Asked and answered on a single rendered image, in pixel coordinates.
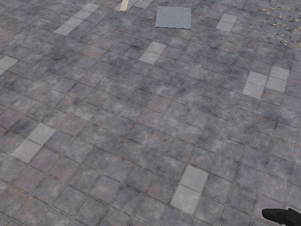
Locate robot right hand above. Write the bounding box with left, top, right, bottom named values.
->
left=261, top=208, right=301, bottom=226

